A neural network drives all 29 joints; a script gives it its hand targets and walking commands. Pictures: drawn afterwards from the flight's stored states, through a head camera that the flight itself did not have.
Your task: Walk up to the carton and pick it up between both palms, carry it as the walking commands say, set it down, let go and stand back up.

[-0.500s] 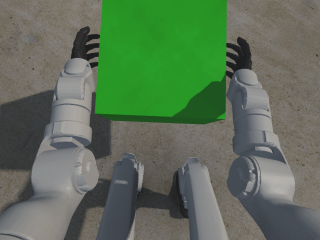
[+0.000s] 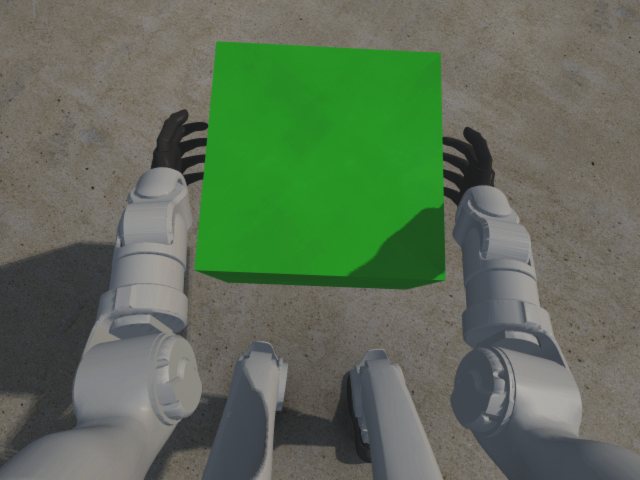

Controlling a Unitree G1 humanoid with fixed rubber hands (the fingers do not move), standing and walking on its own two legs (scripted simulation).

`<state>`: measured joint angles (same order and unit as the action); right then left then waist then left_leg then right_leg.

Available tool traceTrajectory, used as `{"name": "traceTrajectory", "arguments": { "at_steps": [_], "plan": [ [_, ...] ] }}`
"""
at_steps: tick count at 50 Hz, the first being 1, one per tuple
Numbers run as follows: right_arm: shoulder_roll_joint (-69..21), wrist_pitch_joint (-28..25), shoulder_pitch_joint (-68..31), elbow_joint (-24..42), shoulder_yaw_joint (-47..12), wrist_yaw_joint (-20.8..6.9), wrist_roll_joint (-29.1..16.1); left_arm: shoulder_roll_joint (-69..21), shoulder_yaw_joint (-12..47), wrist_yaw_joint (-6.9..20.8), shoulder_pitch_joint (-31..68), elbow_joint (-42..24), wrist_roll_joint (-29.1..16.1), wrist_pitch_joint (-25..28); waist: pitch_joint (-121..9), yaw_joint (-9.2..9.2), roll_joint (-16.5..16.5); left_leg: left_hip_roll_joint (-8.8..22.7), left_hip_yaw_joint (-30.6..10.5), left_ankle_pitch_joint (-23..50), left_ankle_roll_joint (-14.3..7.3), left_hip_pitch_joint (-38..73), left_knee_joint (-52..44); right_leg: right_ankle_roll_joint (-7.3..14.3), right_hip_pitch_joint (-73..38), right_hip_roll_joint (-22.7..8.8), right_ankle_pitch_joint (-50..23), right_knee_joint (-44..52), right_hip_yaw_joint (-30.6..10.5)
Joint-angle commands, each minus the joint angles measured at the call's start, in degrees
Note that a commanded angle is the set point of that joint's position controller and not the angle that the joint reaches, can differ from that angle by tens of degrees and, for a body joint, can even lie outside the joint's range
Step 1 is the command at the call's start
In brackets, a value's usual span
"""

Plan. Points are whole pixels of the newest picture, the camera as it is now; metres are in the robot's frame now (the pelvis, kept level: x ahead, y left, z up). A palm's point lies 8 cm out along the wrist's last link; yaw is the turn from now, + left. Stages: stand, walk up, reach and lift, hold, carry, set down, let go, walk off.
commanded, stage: reach and lift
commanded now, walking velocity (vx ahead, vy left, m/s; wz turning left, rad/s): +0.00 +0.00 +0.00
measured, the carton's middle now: (322, 180) +0.50 +0.02 -0.13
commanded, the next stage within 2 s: none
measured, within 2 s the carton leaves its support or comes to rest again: neither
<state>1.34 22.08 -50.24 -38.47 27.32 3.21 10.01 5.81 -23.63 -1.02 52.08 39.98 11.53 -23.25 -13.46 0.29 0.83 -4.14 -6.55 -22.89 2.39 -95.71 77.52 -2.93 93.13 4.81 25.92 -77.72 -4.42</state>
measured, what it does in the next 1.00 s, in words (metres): rises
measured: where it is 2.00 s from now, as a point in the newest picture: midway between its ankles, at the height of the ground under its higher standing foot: (311, 425)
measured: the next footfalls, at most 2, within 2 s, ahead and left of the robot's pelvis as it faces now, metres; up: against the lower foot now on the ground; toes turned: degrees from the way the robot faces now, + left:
none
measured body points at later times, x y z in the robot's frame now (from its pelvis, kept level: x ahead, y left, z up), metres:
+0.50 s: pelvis +0.02 +0.00 +0.07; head +0.20 +0.02 +0.48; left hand +0.45 +0.20 +0.01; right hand +0.44 -0.18 +0.02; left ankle +0.09 +0.13 -0.57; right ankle +0.07 -0.14 -0.57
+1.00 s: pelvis +0.04 +0.00 +0.13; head +0.18 +0.01 +0.56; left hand +0.42 +0.20 +0.09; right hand +0.42 -0.18 +0.09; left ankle +0.09 +0.13 -0.57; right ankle +0.07 -0.13 -0.57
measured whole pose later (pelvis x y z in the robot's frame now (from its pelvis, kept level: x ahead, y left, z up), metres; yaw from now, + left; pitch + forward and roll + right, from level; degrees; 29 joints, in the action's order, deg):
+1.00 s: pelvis +0.04 +0.00 +0.13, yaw +1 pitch +25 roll -1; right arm -4.8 24.7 -30.6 -26.1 27.2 -4.9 16.7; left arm -1.6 -25.3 6.5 32.4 27.7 17.4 -24.8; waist -7.4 0.7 0.6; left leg -2.6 -6.7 -11.8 1.2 -52.8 39.7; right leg -1.8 50.8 2.7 14.3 -40.1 -6.1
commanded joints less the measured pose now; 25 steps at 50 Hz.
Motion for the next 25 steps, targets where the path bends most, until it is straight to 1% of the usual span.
{"name": "traceTrajectory", "arguments": {
  "at_steps": [1,13,25],
  "plan": [
    [-52.69,-1.18,-36.85,1.44,-28.11,-21.71,-9.81,-55.34,26.81,20.18,32.72,-2.05,-10.19,1.95,-52.15,-0.3,-3.33,-3.56,9.35,16.74,-1.37,39.95,-8.48,2.07,-23.29,4.09,-14.29,9.82,8.99],
    [-54.11,-1.22,-31.04,2.84,-29.16,-23.41,-8.41,-57.4,28.02,21.15,26.96,-3.16,-8.91,2.05,-49.34,-0.03,-3.15,-3.18,8.53,18.76,-1.38,46.14,-15.81,2.21,-30.38,3.61,-17.17,16.85,8.19],
    [-55.77,-0.41,-25.41,4.46,-29.91,-24.92,-6.8,-58.76,28.26,22.82,21.44,-4.46,-7.18,1.49,-43.72,0.15,-2.4,-2.73,7.78,19.55,-2.1,52.6,-24.11,2.39,-39.64,2.89,-19.53,25.13,7.17]
  ]
}}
